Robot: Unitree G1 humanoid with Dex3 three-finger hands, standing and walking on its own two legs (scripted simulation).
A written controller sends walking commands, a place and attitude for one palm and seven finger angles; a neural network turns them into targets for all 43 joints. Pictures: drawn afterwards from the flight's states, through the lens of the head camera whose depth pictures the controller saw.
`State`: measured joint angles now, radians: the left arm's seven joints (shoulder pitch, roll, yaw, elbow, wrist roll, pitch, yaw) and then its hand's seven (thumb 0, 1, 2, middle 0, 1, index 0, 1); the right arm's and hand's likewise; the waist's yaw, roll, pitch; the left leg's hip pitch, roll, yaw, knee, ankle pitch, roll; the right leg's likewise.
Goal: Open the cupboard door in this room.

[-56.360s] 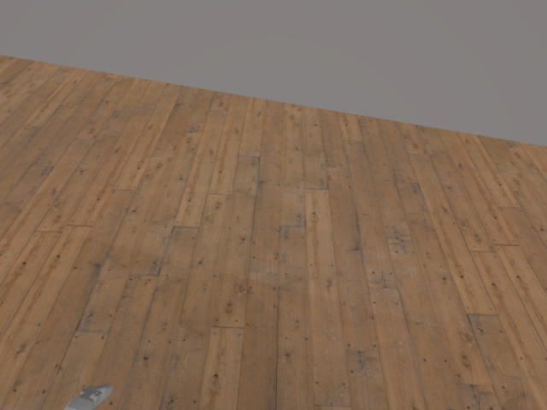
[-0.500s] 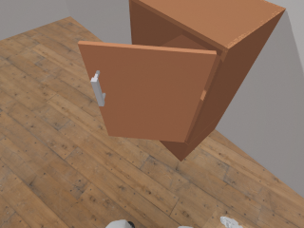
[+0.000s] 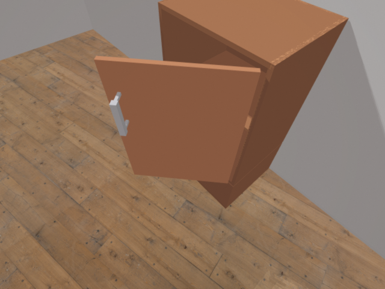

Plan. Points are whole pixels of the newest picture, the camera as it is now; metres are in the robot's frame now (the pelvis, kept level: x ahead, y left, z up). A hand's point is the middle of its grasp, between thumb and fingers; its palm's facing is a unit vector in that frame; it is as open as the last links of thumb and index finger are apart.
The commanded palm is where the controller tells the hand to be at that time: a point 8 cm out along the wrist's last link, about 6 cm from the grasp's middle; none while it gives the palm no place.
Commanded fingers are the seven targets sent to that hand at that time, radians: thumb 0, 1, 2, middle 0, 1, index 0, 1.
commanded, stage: come to a stop and stand still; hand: left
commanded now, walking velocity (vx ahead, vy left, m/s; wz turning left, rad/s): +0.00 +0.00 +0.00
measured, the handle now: (121, 114) +0.58 +0.27 -0.05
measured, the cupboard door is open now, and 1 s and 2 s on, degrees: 42 42 42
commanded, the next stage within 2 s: look again from close up in 1.34 s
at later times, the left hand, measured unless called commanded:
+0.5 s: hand out of the picture +0.07 +0.30 -0.15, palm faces +0.00 -0.94 -0.34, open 7.4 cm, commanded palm none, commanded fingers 0.00 0.90 0.90 -0.20 -0.30 -0.20 -0.30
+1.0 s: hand out of the picture +0.00 +0.25 -0.16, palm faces -0.06 -0.96 -0.27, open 7.4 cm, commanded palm none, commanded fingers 0.00 0.90 0.90 -0.20 -0.30 -0.20 -0.30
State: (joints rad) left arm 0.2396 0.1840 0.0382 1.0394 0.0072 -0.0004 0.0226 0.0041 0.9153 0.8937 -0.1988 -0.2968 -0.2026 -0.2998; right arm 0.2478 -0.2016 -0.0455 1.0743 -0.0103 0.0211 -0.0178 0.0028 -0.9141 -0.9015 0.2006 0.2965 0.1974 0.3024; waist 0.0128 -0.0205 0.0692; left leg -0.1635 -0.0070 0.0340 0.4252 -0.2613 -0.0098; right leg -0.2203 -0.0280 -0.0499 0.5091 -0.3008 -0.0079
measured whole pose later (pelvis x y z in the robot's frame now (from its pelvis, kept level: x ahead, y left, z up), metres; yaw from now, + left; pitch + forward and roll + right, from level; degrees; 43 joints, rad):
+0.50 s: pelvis -0.03 +0.06 +0.00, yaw -1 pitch -3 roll +0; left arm 0.17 0.32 0.02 0.95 0.02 0.01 0.02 0.00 0.90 0.89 -0.20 -0.30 -0.20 -0.30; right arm 0.13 -0.29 -0.02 0.96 -0.02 -0.01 0.00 0.00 -0.91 -0.90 0.21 0.30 0.20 0.30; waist 0.01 0.00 0.02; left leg -0.16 -0.06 0.08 0.49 -0.28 0.09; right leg -0.19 -0.08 0.00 0.50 -0.25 0.04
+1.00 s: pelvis -0.04 +0.03 +0.01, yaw -1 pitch -2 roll +0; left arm 0.22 0.27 -0.02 1.08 0.01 0.00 0.01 0.00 0.90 0.89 -0.20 -0.30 -0.20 -0.30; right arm 0.18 -0.28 -0.01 1.12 -0.01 -0.01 0.01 0.00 -0.91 -0.90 0.21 0.30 0.20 0.30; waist -0.01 -0.01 0.05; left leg -0.14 -0.04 0.06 0.38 -0.20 0.05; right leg -0.17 -0.05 -0.02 0.39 -0.18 0.04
